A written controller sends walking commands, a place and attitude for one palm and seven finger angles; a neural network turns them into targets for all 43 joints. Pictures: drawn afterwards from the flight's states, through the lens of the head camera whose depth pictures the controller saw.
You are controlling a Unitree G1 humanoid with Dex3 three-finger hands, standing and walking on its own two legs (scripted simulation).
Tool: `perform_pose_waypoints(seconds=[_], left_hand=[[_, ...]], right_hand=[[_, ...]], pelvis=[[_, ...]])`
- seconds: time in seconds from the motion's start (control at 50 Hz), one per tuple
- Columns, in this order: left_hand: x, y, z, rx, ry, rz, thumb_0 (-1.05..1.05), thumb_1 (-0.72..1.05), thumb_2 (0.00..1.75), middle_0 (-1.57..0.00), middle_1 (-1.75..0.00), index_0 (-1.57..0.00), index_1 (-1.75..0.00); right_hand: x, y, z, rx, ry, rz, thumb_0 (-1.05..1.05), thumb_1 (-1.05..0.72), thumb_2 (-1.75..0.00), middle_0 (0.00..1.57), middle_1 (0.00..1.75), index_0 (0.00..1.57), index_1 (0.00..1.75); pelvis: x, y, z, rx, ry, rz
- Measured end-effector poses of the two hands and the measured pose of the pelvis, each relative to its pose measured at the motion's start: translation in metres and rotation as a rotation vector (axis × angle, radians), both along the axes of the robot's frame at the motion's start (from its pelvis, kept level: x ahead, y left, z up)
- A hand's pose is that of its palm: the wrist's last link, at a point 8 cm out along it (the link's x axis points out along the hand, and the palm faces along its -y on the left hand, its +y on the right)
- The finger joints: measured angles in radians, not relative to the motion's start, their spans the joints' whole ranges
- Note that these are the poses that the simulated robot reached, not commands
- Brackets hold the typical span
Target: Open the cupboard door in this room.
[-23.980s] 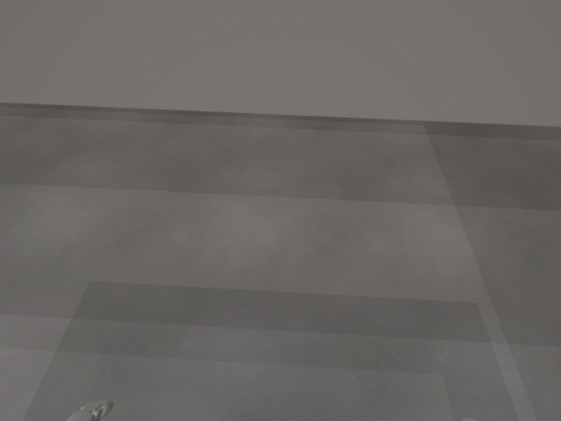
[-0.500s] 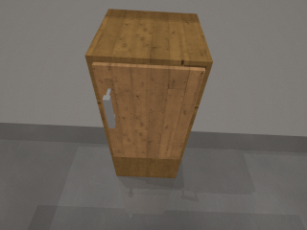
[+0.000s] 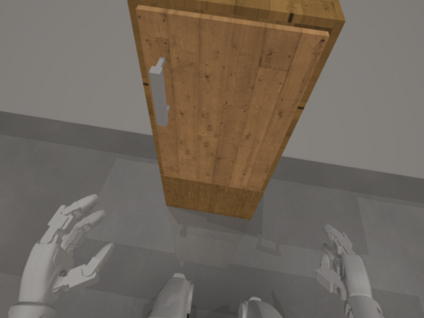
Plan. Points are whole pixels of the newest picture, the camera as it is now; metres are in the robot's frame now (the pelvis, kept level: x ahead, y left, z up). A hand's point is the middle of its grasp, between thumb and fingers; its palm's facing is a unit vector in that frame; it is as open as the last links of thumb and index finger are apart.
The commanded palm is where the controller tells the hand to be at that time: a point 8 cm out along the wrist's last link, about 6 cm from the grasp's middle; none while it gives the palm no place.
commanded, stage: raise the hand with hooked fingers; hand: left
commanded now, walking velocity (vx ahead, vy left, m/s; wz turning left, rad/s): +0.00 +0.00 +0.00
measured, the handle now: (162, 93) +0.57 +0.19 +0.06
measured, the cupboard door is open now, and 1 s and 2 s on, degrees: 0 0 0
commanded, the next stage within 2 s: move the hooked fingers beside the handle in 1.56 s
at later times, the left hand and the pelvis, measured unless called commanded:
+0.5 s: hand (87, 212) +0.26 +0.25 +0.06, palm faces -0.03 -1.00 -0.05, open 12.3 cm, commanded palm +0.24 +0.30 +0.07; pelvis +0.02 +0.02 +0.01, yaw -2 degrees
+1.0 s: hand (61, 184) +0.29 +0.30 +0.08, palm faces -0.01 -1.00 -0.05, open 14.0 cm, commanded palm +0.28 +0.34 +0.09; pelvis +0.01 +0.03 +0.03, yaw -1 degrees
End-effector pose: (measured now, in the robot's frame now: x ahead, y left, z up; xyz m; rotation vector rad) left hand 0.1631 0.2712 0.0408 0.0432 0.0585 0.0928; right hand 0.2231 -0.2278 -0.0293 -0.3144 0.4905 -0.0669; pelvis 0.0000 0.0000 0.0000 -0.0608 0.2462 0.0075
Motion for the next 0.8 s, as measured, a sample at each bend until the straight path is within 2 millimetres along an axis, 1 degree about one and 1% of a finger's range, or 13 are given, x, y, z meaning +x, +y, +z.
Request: perform_pose_waypoints(seconds=[0.04, 0.08, 0.12, 0.16, 0.22, 0.28, 0.34, 0.38, 0.46, 0.52, 0.68, 0.8], left_hand=[[0.007, 0.003, 0.008, 0.026, -0.051, -0.019, 0.01, 0.42, 0.70, -0.23, -0.61, -0.23, -0.60], [0.020, 0.004, 0.010, 0.036, -0.061, -0.062, 0.01, 0.37, 0.68, -0.23, -0.64, -0.23, -0.63], [0.035, 0.005, 0.008, 0.027, -0.033, -0.106, 0.01, 0.32, 0.66, -0.24, -0.67, -0.24, -0.66], [0.048, 0.007, 0.005, 0.006, 0.014, -0.133, 0.00, 0.28, 0.64, -0.24, -0.70, -0.24, -0.69], [0.062, 0.012, 0.007, -0.015, 0.059, -0.134, 0.00, 0.21, 0.61, -0.25, -0.74, -0.25, -0.74], [0.069, 0.019, 0.015, -0.009, 0.049, -0.111, 0.00, 0.14, 0.58, -0.25, -0.79, -0.25, -0.78], [0.073, 0.025, 0.020, 0.000, 0.022, -0.092, 0.00, 0.07, 0.55, -0.26, -0.83, -0.25, -0.83], [0.074, 0.028, 0.021, 0.004, 0.015, -0.093, 0.00, 0.02, 0.53, -0.26, -0.86, -0.26, -0.86], [0.077, 0.031, 0.018, 0.002, 0.021, -0.113, 0.00, -0.07, 0.49, -0.27, -0.92, -0.26, -0.92], [0.079, 0.034, 0.019, 0.002, 0.010, -0.120, 0.00, -0.14, 0.46, -0.27, -0.97, -0.27, -0.96], [0.087, 0.053, 0.029, 0.005, -0.022, -0.101, -0.01, -0.33, 0.38, -0.29, -1.09, -0.28, -1.08], [0.092, 0.064, 0.035, 0.004, -0.016, -0.103, -0.01, -0.44, 0.33, -0.29, -1.16, -0.29, -1.15]], right_hand=[[-0.003, 0.005, -0.013, 0.010, 0.041, 0.016, 0.01, -0.90, -0.90, 0.20, 0.30, 0.20, 0.30], [-0.010, 0.008, -0.027, 0.027, 0.087, 0.015, 0.01, -0.90, -0.90, 0.20, 0.30, 0.20, 0.30], [-0.020, 0.009, -0.038, 0.049, 0.133, -0.005, 0.01, -0.90, -0.90, 0.20, 0.30, 0.20, 0.30], [-0.032, 0.008, -0.044, 0.068, 0.173, -0.038, 0.01, -0.90, -0.90, 0.20, 0.30, 0.21, 0.30], [-0.051, 0.003, -0.047, 0.082, 0.218, -0.098, 0.01, -0.90, -0.90, 0.20, 0.30, 0.21, 0.30], [-0.066, -0.005, -0.045, 0.074, 0.248, -0.144, 0.01, -0.90, -0.90, 0.20, 0.30, 0.21, 0.30], [-0.076, -0.013, -0.041, 0.052, 0.267, -0.175, 0.01, -0.90, -0.90, 0.20, 0.30, 0.21, 0.30], [-0.079, -0.018, -0.038, 0.034, 0.272, -0.186, 0.01, -0.90, -0.90, 0.20, 0.30, 0.21, 0.30], [-0.077, -0.023, -0.030, 0.000, 0.261, -0.191, 0.01, -0.90, -0.90, 0.20, 0.30, 0.20, 0.30], [-0.070, -0.021, -0.023, -0.013, 0.239, -0.183, 0.01, -0.90, -0.90, 0.20, 0.30, 0.20, 0.30], [-0.048, 0.003, -0.008, 0.001, 0.184, -0.116, 0.01, -0.90, -0.90, 0.20, 0.30, 0.20, 0.30], [-0.041, 0.019, -0.004, 0.019, 0.173, -0.076, 0.01, -0.90, -0.90, 0.20, 0.30, 0.20, 0.30]], pelvis=[[0.000, -0.003, -0.003, -0.011, 0.011, 0.008], [0.000, -0.004, -0.005, -0.017, 0.020, 0.010], [0.001, -0.005, -0.005, -0.018, 0.026, 0.007], [0.003, -0.005, -0.003, -0.015, 0.030, -0.001], [0.008, -0.003, 0.003, -0.007, 0.035, -0.014], [0.013, 0.001, 0.008, 0.000, 0.037, -0.025], [0.016, 0.005, 0.011, 0.004, 0.040, -0.029], [0.017, 0.008, 0.012, 0.004, 0.042, -0.030], [0.018, 0.014, 0.013, 0.002, 0.041, -0.029], [0.018, 0.018, 0.015, 0.000, 0.036, -0.028], [0.017, 0.025, 0.021, -0.009, 0.022, -0.019], [0.017, 0.029, 0.025, -0.013, 0.011, -0.014]])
